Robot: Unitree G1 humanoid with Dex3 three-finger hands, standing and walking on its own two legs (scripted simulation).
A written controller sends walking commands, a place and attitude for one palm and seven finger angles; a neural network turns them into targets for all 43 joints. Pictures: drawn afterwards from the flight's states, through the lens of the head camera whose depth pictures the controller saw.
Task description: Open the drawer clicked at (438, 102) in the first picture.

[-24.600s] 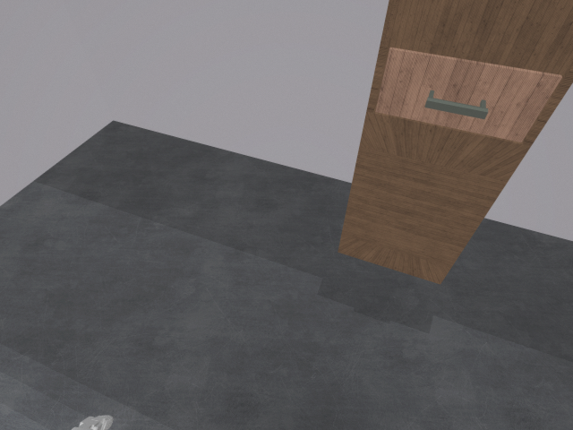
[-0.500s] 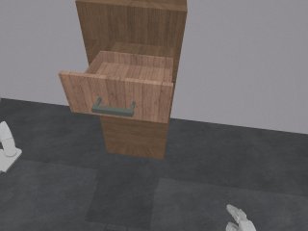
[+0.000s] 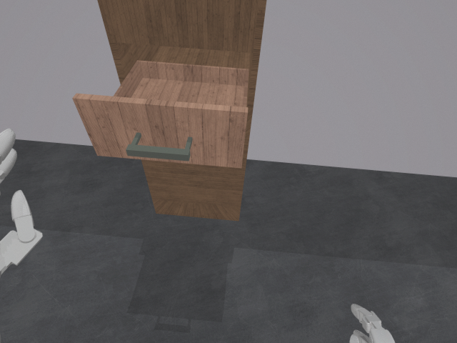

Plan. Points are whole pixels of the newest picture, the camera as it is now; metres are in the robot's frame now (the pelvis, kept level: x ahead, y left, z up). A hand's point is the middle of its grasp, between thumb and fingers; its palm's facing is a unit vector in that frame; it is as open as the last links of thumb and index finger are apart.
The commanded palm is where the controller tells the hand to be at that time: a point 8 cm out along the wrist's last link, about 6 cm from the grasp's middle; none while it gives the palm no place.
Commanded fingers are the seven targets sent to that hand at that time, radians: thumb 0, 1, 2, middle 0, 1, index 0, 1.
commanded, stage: let the arm hang, fingers relaxed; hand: left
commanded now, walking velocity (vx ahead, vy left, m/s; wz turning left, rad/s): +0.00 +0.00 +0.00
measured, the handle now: (161, 146) +0.53 +0.18 +0.03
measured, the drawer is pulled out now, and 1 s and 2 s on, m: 0.28 0.28 0.28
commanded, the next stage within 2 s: look to check the result in 1.08 s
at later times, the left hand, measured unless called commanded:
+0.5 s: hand out of the picture -0.03 +0.17 -0.16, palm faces +0.10 -0.97 -0.23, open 7.1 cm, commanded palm none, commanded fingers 0.00 0.90 0.90 -0.20 -0.30 -0.20 -0.30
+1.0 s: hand out of the picture +0.02 +0.14 -0.16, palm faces +0.09 -0.98 -0.18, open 7.3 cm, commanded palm none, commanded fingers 0.00 0.90 0.90 -0.20 -0.30 -0.20 -0.30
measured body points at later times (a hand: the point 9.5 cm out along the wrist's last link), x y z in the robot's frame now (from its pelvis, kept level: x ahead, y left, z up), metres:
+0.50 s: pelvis +0.01 -0.02 +0.01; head +0.05 -0.01 +0.46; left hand -0.04 +0.22 -0.14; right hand +0.00 -0.23 -0.15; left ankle +0.04 +0.10 -0.73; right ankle +0.03 -0.13 -0.73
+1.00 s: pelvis +0.03 -0.03 +0.01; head +0.04 -0.03 +0.46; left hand +0.02 +0.19 -0.15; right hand +0.02 -0.23 -0.15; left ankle +0.04 +0.10 -0.73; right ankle +0.03 -0.13 -0.73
